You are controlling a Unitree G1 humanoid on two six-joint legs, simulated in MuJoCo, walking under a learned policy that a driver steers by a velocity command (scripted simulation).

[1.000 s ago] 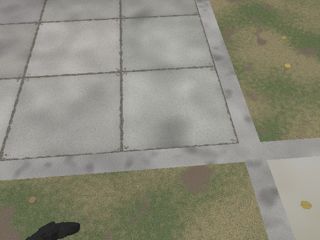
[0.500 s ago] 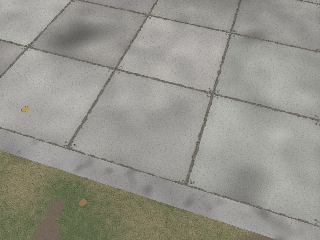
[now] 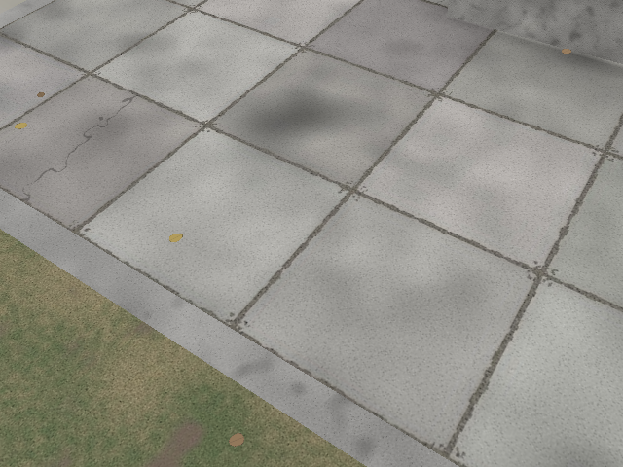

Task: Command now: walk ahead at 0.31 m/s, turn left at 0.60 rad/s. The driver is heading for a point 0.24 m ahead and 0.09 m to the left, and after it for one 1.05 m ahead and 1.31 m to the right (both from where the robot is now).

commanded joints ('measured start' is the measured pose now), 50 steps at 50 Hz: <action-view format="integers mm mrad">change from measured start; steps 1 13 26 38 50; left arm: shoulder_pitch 76 213 146 -134 48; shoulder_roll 220 176 75 37 139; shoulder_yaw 60 34 19 -6 34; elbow -47 -5 -60 -210 -225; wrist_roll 31 -24 -38 -28 0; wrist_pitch -29 -25 -14 4 -17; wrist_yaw -3 -6 -12 -73 -43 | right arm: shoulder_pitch -82 -225 43 90 30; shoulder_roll -132 -11 -35 -151 -129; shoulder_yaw -27 15 -1 -41 -5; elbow -132 -119 18 115 27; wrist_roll -3 0 -28 0 -20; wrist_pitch -44 -114 -132 -129 -161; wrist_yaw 9 60 44 20 26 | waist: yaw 23 96 -25 -55 -16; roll -239 -179 123 12 -72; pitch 81 109 47 138 -40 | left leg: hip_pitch -468 -122 376 426 -208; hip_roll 96 146 405 431 269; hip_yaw -7 207 -19 329 87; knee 327 -17 -467 -493 531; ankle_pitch -122 227 162 461 35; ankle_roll -5 -103 110 80 -53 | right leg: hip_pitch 248 148 -422 -368 189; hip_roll -421 -215 -152 -114 -204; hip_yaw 568 111 54 -60 387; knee -346 -365 647 155 -269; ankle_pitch -464 79 -32 244 157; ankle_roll -219 -180 -17 -54 -299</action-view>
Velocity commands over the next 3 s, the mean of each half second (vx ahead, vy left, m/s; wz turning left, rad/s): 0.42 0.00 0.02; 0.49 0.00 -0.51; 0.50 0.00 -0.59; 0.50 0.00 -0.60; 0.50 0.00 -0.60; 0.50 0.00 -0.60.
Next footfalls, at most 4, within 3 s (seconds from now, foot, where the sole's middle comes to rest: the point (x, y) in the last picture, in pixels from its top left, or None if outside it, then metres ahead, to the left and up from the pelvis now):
0.38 left None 0.24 0.17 -0.77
0.86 right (399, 465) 0.51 -0.13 -0.77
1.36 left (356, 328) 0.85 -0.06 -0.77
1.88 right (513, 314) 0.89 -0.45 -0.77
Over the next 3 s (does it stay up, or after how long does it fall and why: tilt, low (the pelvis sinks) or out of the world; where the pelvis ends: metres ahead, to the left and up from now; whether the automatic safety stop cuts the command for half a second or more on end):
stays up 1.07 -0.82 0.00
